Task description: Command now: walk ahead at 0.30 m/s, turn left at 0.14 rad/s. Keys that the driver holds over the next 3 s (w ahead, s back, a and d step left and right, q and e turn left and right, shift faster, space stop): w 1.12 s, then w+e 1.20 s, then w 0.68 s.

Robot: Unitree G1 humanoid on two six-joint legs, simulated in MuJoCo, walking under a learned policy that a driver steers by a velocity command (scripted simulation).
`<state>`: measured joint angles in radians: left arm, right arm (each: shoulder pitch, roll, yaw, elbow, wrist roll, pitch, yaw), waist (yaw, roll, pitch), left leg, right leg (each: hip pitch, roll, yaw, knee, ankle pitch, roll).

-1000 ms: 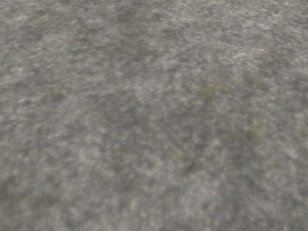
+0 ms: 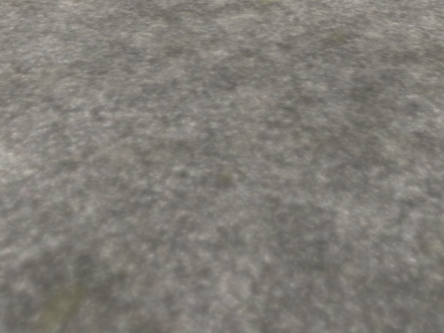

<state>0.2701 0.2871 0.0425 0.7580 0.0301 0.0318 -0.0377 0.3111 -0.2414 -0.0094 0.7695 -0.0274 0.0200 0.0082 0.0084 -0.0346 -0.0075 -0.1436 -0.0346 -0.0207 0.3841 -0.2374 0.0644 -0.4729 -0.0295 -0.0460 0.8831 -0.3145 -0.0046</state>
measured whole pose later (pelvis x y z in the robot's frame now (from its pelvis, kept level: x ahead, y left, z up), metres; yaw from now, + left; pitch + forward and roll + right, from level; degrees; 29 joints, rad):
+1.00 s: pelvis +0.49 -0.03 -0.01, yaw -1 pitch -1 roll +0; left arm 0.28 0.25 0.04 0.92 0.03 -0.05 -0.02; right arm 0.25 -0.25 -0.04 0.93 -0.02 -0.08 0.01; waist 0.01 -0.02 0.06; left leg -0.24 -0.07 0.10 0.40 -0.15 0.11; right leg -0.42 -0.03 0.01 1.14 -0.31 -0.07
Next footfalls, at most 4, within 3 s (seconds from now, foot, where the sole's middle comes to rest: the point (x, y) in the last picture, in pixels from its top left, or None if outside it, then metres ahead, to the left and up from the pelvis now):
0.32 right None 0.24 -0.14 -0.78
0.82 left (210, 323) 0.57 0.03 -0.78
1.40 right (262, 243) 0.87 -0.15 -0.78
1.94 left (240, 169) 1.22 -0.08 -0.78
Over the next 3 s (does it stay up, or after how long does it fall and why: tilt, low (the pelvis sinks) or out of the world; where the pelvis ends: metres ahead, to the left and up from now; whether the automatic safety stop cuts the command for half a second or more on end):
stays up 1.46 -0.46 -0.02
